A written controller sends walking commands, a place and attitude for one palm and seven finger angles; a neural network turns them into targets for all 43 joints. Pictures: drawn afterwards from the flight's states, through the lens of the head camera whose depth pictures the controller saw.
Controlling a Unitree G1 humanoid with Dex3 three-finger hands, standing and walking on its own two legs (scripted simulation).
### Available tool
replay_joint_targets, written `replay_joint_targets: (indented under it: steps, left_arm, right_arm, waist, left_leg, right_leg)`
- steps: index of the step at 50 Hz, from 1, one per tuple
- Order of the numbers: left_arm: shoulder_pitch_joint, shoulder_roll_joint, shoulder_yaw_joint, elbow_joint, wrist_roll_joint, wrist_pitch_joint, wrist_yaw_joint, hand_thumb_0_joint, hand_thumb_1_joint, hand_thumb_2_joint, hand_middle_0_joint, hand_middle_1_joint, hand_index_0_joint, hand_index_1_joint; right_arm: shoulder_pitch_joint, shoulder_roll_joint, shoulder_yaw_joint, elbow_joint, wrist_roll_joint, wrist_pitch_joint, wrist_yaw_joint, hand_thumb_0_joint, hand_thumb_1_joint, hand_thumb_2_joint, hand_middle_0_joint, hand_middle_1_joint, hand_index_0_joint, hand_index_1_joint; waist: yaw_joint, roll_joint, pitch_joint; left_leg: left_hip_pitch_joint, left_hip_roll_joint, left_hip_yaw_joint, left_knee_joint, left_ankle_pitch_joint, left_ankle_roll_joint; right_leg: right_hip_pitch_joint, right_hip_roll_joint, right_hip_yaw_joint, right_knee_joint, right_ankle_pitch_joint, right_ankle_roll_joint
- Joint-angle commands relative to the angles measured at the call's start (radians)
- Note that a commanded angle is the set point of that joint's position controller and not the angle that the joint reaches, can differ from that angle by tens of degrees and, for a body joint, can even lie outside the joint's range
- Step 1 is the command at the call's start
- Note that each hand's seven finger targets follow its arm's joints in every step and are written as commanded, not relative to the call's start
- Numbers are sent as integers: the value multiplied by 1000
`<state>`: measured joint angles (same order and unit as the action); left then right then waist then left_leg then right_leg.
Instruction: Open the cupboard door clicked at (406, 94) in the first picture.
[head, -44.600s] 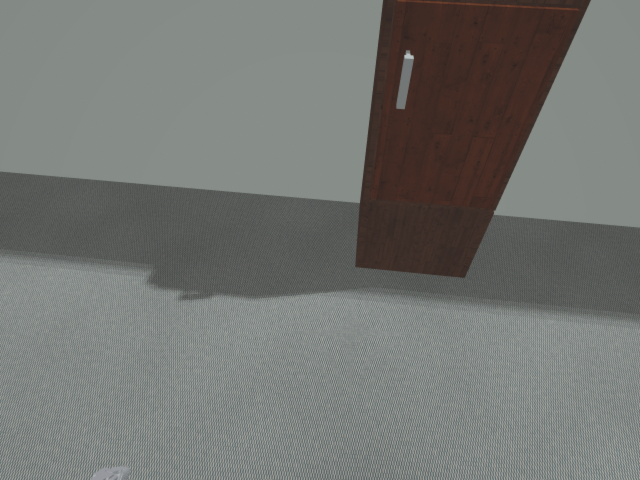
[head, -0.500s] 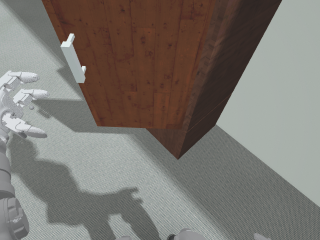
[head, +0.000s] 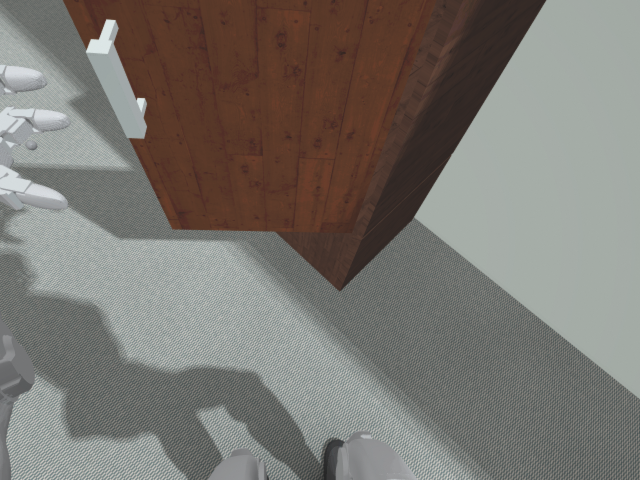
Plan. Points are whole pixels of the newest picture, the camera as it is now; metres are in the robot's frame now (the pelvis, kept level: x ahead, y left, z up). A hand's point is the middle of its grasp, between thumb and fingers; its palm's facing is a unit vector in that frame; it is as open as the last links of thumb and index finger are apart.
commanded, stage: move the hooked fingers beside the handle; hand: left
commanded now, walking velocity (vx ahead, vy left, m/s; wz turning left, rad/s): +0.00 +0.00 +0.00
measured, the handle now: (124, 82) +0.58 +0.23 +0.09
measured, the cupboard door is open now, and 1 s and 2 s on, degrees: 46 46 46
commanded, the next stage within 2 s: slide the fingers in behind the handle in 1.24 s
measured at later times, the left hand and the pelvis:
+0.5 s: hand (56, 93) +0.54 +0.29 +0.11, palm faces -0.03 -1.00 -0.01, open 14.0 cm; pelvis +0.01 +0.01 -0.01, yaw -1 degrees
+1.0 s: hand (53, 110) +0.52 +0.29 +0.10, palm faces -0.02 -1.00 -0.01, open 14.0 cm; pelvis +0.02 +0.00 -0.01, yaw -1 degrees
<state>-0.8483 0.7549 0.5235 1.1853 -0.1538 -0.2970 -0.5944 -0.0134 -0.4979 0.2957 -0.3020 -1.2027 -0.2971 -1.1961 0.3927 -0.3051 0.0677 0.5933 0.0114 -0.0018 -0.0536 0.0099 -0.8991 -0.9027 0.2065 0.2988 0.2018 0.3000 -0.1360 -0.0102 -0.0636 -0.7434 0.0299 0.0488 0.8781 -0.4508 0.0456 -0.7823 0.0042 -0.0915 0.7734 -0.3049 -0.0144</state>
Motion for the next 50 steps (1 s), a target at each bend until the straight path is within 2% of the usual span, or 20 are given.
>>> replay_joint_targets:
  steps: [1, 2, 6, 9, 10, 11, 13, 17, 18, 19, 21, 26, 29, 34, 36, 40, 42, 45, 47, 50]
  left_arm:
    - [-448, 354, 53, -191, -31, -63, -16, 0, -500, 300, -300, -1200, -300, -1200]
    - [-435, 315, 23, -169, -29, -53, -21, 0, -500, 300, -300, -1200, -300, -1200]
    - [-435, 369, 52, -163, -8, -34, -11, 0, -500, 300, -300, -1200, -300, -1200]
    - [-472, 355, 29, -137, 14, -22, 13, 0, -500, 300, -300, -1200, -300, -1200]
    - [-514, 341, 16, -152, 10, -32, 18, 0, -500, 300, -300, -1200, -300, -1200]
    - [-539, 375, 35, -173, 20, -37, 26, 0, -500, 300, -300, -1200, -300, -1200]
    - [-543, 381, 45, -181, 23, -46, 37, 0, -500, 300, -300, -1200, -300, -1200]
    - [-579, 402, 48, -144, 36, -45, 41, 0, -500, 300, -300, -1200, -300, -1200]
    - [-560, 434, 70, -128, 47, -39, 45, 0, -500, 300, -300, -1200, -300, -1200]
    - [-570, 406, 38, -94, 52, -25, 45, 0, -500, 300, -300, -1200, -300, -1200]
    - [-611, 424, 36, -109, 62, -20, 45, 0, -500, 300, -300, -1200, -300, -1200]
    - [-510, 484, 84, -84, 67, -8, 38, 0, -500, 300, -300, -1200, -300, -1200]
    - [-470, 475, 91, -109, 56, -11, 28, 0, -500, 300, -300, -1200, -300, -1200]
    - [-511, 484, 110, -165, 37, -28, 19, 0, -500, 300, -300, -1200, -300, -1200]
    - [-511, 494, 122, -209, 30, -41, 19, 0, -500, 300, -300, -1200, -300, -1200]
    - [-492, 387, 54, -208, 16, -39, 16, 0, -500, 300, -300, -1200, -300, -1200]
    - [-495, 380, 37, -150, 21, -16, 15, 0, -500, 300, -300, -1200, -300, -1200]
    - [-495, 415, 63, -160, 21, -11, 18, 0, -500, 300, -300, -1200, -300, -1200]
    - [-512, 386, 27, -135, 32, -8, 24, 0, -500, 300, -300, -1200, -300, -1200]
    - [-542, 427, 54, -136, 32, -25, 36, 0, -500, 300, -300, -1200, -300, -1200]
  right_arm:
    - [173, -204, -77, -42, 1, 1, -13, 0, -900, -900, 200, 300, 200, 300]
    - [174, -200, -76, -43, 0, 6, -9, 0, -900, -900, 200, 300, 200, 300]
    - [194, -206, -76, -48, -5, 32, -3, 0, -900, -900, 200, 300, 200, 300]
    - [207, -204, -74, -48, -9, 47, -1, 0, -900, -900, 200, 300, 200, 300]
    - [209, -203, -72, -52, -9, 48, -3, 0, -900, -900, 200, 300, 200, 300]
    - [220, -206, -75, -43, -12, 54, -2, 0, -900, -900, 200, 300, 200, 300]
    - [235, -207, -76, -42, -17, 60, 1, 0, -900, -900, 200, 300, 200, 300]
    - [248, -205, -72, -31, -20, 74, 5, 0, -900, -900, 200, 300, 200, 300]
    - [252, -208, -71, -35, -22, 78, 5, 0, -900, -900, 200, 300, 200, 300]
    - [248, -204, -66, -35, -19, 82, 5, 0, -900, -900, 200, 300, 200, 300]
    - [258, -206, -64, -35, -20, 87, 2, 0, -900, -900, 200, 300, 200, 300]
    - [266, -209, -62, -60, -22, 97, 5, 0, -900, -900, 200, 300, 200, 300]
    - [261, -209, -67, -74, -21, 104, 13, 0, -900, -900, 200, 300, 200, 300]
    - [264, -211, -75, -70, -21, 109, 18, 0, -900, -900, 200, 300, 200, 300]
    - [265, -210, -78, -67, -22, 108, 21, 0, -900, -900, 200, 300, 200, 300]
    - [253, -200, -75, -64, -17, 112, 27, 0, -900, -900, 200, 300, 200, 300]
    - [249, -201, -74, -50, -14, 116, 24, 0, -900, -900, 200, 300, 200, 300]
    - [241, -204, -71, -65, -12, 114, 18, 0, -900, -900, 200, 300, 200, 300]
    - [235, -198, -66, -60, -11, 113, 17, 0, -900, -900, 200, 300, 200, 300]
    - [227, -200, -63, -70, -11, 106, 9, 0, -900, -900, 200, 300, 200, 300]
  waist:
    - [-10, 199, -483]
    - [-12, 205, -466]
    - [-5, 222, -463]
    - [-27, 186, -409]
    - [-38, 212, -413]
    - [-36, 244, -455]
    - [-40, 246, -492]
    - [-53, 275, -499]
    - [-45, 257, -492]
    - [-66, 228, -461]
    - [-68, 278, -487]
    - [-41, 230, -511]
    - [-33, 215, -513]
    - [-44, 214, -532]
    - [-31, 283, -577]
    - [-46, 292, -519]
    - [-62, 237, -463]
    - [-46, 251, -475]
    - [-60, 241, -443]
    - [-64, 201, -442]
  left_leg:
    - [297, 9, -108, -88, 571, -47]
    - [296, 8, -110, -89, 572, -49]
    - [299, 13, -114, -79, 627, -56]
    - [262, 15, -120, -81, 578, -51]
    - [284, 17, -127, -81, 609, -59]
    - [316, 20, -130, -74, 625, -64]
    - [344, 25, -135, -62, 677, -69]
    - [345, 27, -137, -48, 705, -73]
    - [318, 25, -136, -46, 692, -67]
    - [281, 23, -125, -46, 640, -55]
    - [297, 22, -126, -42, 667, -58]
    - [230, 17, -114, -36, 661, -45]
    - [213, 15, -102, -36, 644, -32]
    - [225, 16, -100, -31, 629, -24]
    - [287, 17, -108, -25, 699, -38]
    - [322, 21, -108, -25, 725, -39]
    - [267, 18, -102, -26, 644, -26]
    - [239, 8, -99, -34, 621, -24]
    - [215, 8, -95, -32, 575, -22]
    - [162, 2, -90, -31, 513, -14]
  right_leg:
    - [203, 37, 58, -20, 285, -13]
    - [189, 38, 54, -22, 276, -14]
    - [168, 42, 47, -17, 290, -15]
    - [139, 43, 40, -22, 258, -12]
    - [122, 46, 35, -17, 261, -17]
    - [115, 47, 38, -16, 256, -15]
    - [113, 49, 38, -13, 276, -15]
    - [109, 53, 36, -10, 296, -15]
    - [121, 51, 37, -9, 296, -15]
    - [122, 52, 42, -15, 296, -9]
    - [122, 51, 43, -11, 313, -11]
    - [195, 52, 48, 3, 368, -12]
    - [219, 53, 53, -1, 387, -10]
    - [226, 57, 58, -3, 393, -9]
    - [214, 59, 55, 5, 410, -15]
    - [163, 64, 47, -10, 391, -15]
    - [158, 62, 51, -19, 368, -7]
    - [198, 57, 54, -10, 383, -16]
    - [176, 56, 55, -12, 357, -10]
    - [211, 55, 63, -5, 357, -14]
